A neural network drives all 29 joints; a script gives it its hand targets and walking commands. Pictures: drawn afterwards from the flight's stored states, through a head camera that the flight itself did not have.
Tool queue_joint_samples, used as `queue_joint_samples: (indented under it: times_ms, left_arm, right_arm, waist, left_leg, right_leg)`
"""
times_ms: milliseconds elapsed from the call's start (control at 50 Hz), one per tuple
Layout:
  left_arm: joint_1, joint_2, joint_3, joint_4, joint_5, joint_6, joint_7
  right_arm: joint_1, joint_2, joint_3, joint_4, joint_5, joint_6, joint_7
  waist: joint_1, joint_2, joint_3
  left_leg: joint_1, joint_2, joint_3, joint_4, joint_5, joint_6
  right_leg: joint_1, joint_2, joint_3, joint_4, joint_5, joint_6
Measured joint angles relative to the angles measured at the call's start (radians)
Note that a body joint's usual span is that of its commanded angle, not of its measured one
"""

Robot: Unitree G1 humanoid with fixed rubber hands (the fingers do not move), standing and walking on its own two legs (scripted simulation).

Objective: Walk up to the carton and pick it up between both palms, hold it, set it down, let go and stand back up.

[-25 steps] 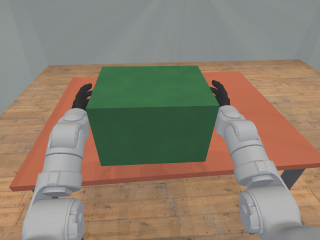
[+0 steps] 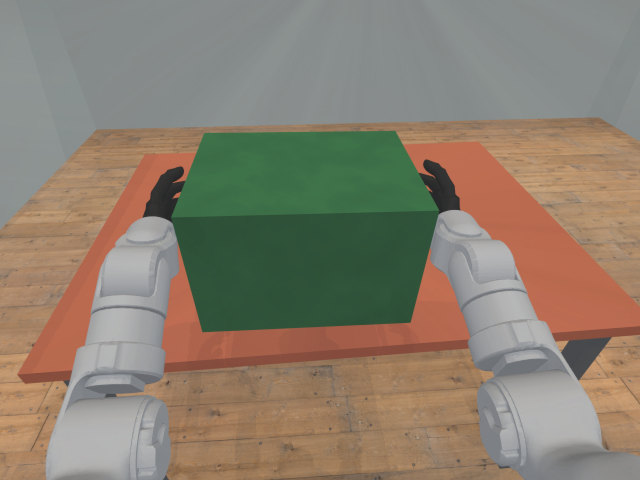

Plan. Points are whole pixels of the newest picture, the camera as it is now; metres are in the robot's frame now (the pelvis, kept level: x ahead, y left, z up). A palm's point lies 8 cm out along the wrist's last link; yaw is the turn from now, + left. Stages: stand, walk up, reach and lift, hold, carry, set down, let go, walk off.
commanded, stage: hold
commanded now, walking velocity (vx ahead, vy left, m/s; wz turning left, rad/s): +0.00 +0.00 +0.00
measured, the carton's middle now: (304, 225) +0.39 +0.02 +0.18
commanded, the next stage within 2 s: set down in 0.52 s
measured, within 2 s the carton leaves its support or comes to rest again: neither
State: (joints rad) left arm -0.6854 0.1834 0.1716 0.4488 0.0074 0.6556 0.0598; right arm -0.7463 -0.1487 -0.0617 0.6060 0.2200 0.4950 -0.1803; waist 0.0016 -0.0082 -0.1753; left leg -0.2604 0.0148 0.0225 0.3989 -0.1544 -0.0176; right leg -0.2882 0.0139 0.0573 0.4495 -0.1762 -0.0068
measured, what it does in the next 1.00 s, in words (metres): stands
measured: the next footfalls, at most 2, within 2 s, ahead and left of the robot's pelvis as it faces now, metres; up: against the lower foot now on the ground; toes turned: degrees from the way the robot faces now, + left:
none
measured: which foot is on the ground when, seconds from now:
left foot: down 0.00-1.00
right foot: down 0.00-1.00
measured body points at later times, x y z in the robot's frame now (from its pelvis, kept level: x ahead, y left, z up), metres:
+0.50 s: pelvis +0.00 +0.00 +0.00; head -0.06 +0.00 +0.45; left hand +0.38 +0.20 +0.20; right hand +0.40 -0.16 +0.19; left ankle +0.03 +0.13 -0.74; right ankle +0.04 -0.11 -0.74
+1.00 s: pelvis +0.01 +0.00 +0.00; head -0.04 -0.01 +0.45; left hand +0.40 +0.22 +0.19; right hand +0.42 -0.14 +0.19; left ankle +0.03 +0.13 -0.74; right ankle +0.04 -0.12 -0.74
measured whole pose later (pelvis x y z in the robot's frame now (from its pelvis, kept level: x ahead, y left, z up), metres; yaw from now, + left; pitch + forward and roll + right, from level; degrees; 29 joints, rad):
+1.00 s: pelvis +0.01 +0.00 +0.00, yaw +0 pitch -1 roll +1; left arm -0.68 0.16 0.33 0.56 0.12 0.43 -0.05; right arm -0.79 -0.03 -0.18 0.71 -0.03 0.31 -0.13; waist 0.00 -0.01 -0.12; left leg -0.18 0.01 0.02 0.35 -0.15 -0.02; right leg -0.21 0.01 0.06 0.41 -0.18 -0.01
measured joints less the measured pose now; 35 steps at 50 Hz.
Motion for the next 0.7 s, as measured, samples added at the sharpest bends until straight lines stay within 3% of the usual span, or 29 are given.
queue_joint_samples:
  times_ms: [700]
  left_arm:
    - [0.002,-0.005,0.021,-0.014,0.006,0.002,-0.005]
  right_arm:
    - [-0.010,0.002,0.000,0.000,0.022,0.000,-0.009]
  waist:
    - [0.000,0.000,0.000]
  left_leg:
    - [0.007,0.000,0.000,-0.001,0.000,0.000]
  right_leg:
    - [0.007,0.000,0.000,-0.001,0.000,0.000]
